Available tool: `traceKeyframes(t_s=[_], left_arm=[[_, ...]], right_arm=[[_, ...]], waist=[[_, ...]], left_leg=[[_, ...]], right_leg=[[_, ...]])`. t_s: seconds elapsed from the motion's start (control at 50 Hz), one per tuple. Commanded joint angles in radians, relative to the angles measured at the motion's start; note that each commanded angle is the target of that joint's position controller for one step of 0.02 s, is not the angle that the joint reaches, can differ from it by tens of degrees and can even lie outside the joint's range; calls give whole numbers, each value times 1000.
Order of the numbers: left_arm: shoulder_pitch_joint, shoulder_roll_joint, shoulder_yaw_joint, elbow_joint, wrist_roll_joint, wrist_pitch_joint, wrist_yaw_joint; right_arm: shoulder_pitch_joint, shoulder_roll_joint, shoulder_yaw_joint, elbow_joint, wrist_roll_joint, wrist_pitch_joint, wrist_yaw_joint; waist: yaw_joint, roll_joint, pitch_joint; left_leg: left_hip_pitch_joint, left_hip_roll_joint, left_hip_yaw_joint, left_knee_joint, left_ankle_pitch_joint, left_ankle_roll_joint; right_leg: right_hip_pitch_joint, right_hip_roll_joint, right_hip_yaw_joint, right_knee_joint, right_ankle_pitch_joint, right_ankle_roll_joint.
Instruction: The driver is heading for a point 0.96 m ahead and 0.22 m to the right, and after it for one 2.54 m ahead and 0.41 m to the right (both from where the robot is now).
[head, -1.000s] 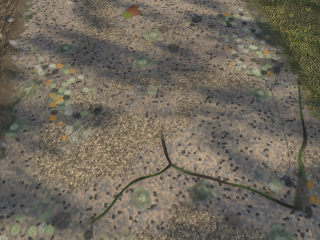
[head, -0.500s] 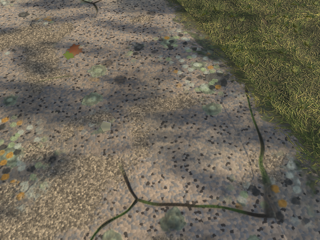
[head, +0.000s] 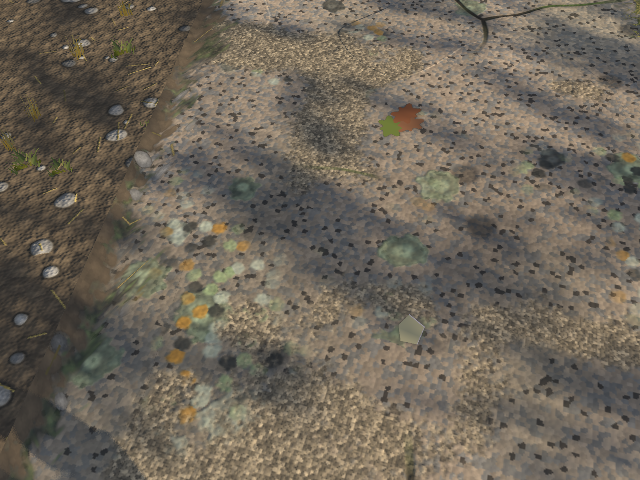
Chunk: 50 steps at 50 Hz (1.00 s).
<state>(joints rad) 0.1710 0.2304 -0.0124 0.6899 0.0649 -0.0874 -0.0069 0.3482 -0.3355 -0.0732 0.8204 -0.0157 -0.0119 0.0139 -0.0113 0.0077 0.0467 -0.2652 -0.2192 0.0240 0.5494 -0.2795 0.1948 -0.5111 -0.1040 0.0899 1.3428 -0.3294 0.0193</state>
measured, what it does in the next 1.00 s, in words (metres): walks ahead, turning right: right foot, then left foot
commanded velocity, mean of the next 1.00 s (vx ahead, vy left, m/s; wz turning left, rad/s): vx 0.41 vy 0.00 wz -0.51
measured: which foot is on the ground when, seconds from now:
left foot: down 0.00-0.28, up 0.30-0.66, down 0.68-1.00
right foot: up 0.00-0.28, down 0.30-0.66, up 0.68-1.00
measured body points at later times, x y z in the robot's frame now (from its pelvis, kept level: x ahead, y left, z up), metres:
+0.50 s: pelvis +0.47 -0.05 +0.02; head +0.51 -0.05 +0.46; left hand +0.47 +0.23 -0.11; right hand +0.65 -0.31 -0.06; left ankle +0.53 +0.09 -0.64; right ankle +0.47 -0.10 -0.72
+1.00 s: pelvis +0.62 -0.02 +0.00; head +0.64 -0.05 +0.45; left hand +0.93 +0.11 -0.07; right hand +0.58 -0.33 -0.10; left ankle +0.80 +0.01 -0.72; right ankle +0.55 -0.12 -0.68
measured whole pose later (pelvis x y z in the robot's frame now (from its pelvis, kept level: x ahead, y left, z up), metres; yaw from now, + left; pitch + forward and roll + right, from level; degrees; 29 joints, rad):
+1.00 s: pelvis +0.62 -0.02 +0.00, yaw -36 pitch -1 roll +1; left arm 0.12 0.33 0.07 0.61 0.00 0.12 -0.03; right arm 0.16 -0.29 -0.03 0.68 -0.05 0.02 -0.04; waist -0.01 0.01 0.09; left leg -0.41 0.10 0.20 0.48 -0.05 0.03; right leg -0.45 -0.02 0.00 1.00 -0.45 0.02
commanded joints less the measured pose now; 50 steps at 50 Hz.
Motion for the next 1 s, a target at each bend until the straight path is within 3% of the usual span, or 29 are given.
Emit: traceKeyframes(t_s=[0.02,0.06,0.12,0.16,0.2,0.24,0.28,0.3,0.32,0.34,0.36,0.38,0.42,0.44,0.48,0.52,0.58,0.62,0.64,0.66,0.68,0.7,0.72,0.74,0.76,0.78,0.82,0.94,1.0], left_arm=[[9,134,24,-83,18,33,-5],[-99,109,9,-125,2,31,-18],[-201,73,-5,-131,-28,18,-36],[-209,87,2,-111,-44,24,-36],[-235,117,11,-122,-47,12,-31],[-137,176,34,-83,-46,9,-27],[278,244,71,50,-65,20,-13],[504,283,96,110,-62,31,1],[462,370,121,133,-27,35,3],[362,287,115,107,-41,40,-11],[272,258,113,87,-43,35,-10],[246,202,103,97,-50,35,-13],[241,161,84,118,-62,23,-3],[239,176,84,122,-67,15,-5],[213,233,97,118,-62,5,-14],[204,235,107,112,-57,20,-11],[241,205,117,105,-69,53,1],[221,218,130,78,-68,72,18],[182,225,135,60,-69,75,26],[185,203,130,43,-74,76,28],[257,127,115,17,-83,87,35],[412,134,115,18,-74,96,50],[411,186,121,14,-63,110,52],[314,213,127,14,-37,130,44],[231,212,133,-4,-32,148,27],[207,204,133,-12,-35,165,14],[182,179,124,-36,-55,193,0],[112,142,96,-103,-61,217,-16],[85,174,98,-116,-70,211,-37]], right_arm=[[-25,-122,-23,-80,14,-56,-6],[7,-107,-17,-64,11,-75,-5],[102,-86,-9,-25,30,-103,6],[129,-105,-8,0,23,-110,6],[151,-126,-5,21,8,-118,-8],[127,-169,-15,28,-19,-103,-35],[19,-195,-25,9,-61,-73,-55],[-76,-184,-22,-14,-60,-68,-58],[46,7,24,-68,-14,-86,-26],[16,-36,40,-86,-13,-113,-24],[-73,-60,46,-116,-7,-124,-23],[-125,-75,51,-129,-20,-130,-20],[-153,-52,61,-163,-45,-102,-16],[-145,-48,65,-171,-48,-81,-16],[-157,-25,79,-199,-43,-59,-19],[-195,2,93,-217,-18,-49,-23],[-223,2,90,-219,7,-34,-34],[-196,-29,77,-218,2,-37,-50],[-137,-44,70,-200,-4,-47,-61],[-40,-76,58,-166,-12,-61,-72],[9,-118,53,-172,-11,-65,-78],[49,-68,66,-197,-11,-57,-61],[-14,-81,40,-199,16,-54,-63],[-104,-19,52,-230,25,-42,-72],[-174,12,63,-238,12,-26,-81],[-205,10,65,-241,-3,-11,-90],[-217,-20,51,-221,-13,4,-87],[-251,-47,24,-222,-34,10,-60],[-203,-111,-8,-207,-39,27,-52]], waist=[[53,-70,61],[18,-42,102],[-71,-14,83],[-92,0,25],[-84,55,29],[-6,109,-59],[206,119,-225],[338,60,-280],[141,-343,-310],[145,-197,-364],[105,-82,-209],[74,54,-126],[6,91,-16],[-17,75,3],[-49,35,3],[-32,-34,-44],[22,-89,-128],[10,-97,-132],[-35,-91,-129],[-71,-35,-163],[-45,140,-269],[23,77,-404],[9,166,-495],[20,72,-407],[37,62,-324],[47,70,-253],[63,104,-192],[79,178,-182],[38,221,-169]], left_leg=[[-80,253,-428,-394,-39,156],[-109,221,-342,-446,97,120],[-13,214,-231,-482,435,25],[188,236,-179,-497,638,-30],[338,291,-130,-418,1015,-67],[456,337,-91,-283,1281,-96],[424,355,-29,169,1442,-114],[214,290,17,598,1198,-123],[-382,89,-24,1061,-77,-206],[-510,89,-133,1095,-143,-182],[-538,167,-174,1036,-41,-178],[-482,202,-152,942,-15,-175],[-399,231,-125,823,-39,-205],[-366,240,-108,741,-65,-219],[-258,214,-51,501,-58,-238],[-139,155,1,270,91,-236],[40,84,22,77,345,-226],[125,88,-33,-39,407,-224],[190,119,-74,-141,502,-214],[320,250,-161,-197,761,-178],[494,548,-345,-59,1438,-90],[501,766,-456,90,1873,35],[494,820,-542,20,1669,173],[380,707,-439,-54,1332,158],[288,609,-336,-95,1103,115],[195,559,-260,-120,1059,95],[64,505,-136,-154,978,68],[-50,513,-10,-229,340,7],[-74,538,30,-255,22,-53]], right_leg=[[-146,-44,-51,-158,7,42],[-139,-47,-109,-369,199,41],[-30,-3,-183,-657,515,-23],[-31,49,-213,-718,567,-72],[-31,86,-241,-797,490,-115],[70,166,-238,-810,359,-141],[392,205,-215,-800,282,-173],[629,131,-121,-779,163,-227],[997,-136,440,-771,44,-430],[976,-192,773,-1002,14,-469],[827,-184,655,-1038,119,-446],[659,-149,536,-1041,307,-409],[410,-65,357,-1046,711,-361],[343,-40,290,-1047,879,-345],[208,50,187,-1032,1127,-309],[157,137,112,-969,1193,-229],[136,216,131,-839,965,-81],[151,228,219,-739,791,-34],[155,243,233,-631,696,-11],[116,267,189,-417,405,12],[-3,350,48,-93,-460,14],[2,304,43,126,-576,14],[-49,260,3,249,-417,25],[-73,204,-4,242,-300,38],[-77,189,-5,214,-240,56],[-63,179,-11,196,-216,74],[-2,173,-31,121,-159,74],[131,84,-78,-252,-74,13],[258,98,-167,-492,-163,-38]])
